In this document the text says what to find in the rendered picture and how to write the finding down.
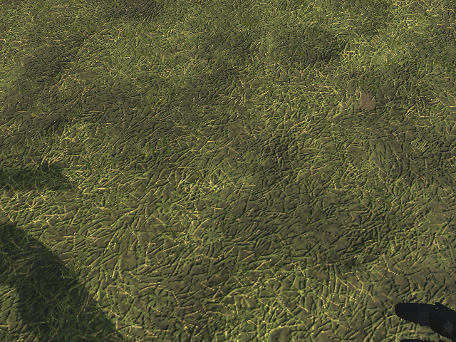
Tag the right robot hand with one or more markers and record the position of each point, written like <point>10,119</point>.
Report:
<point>438,317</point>

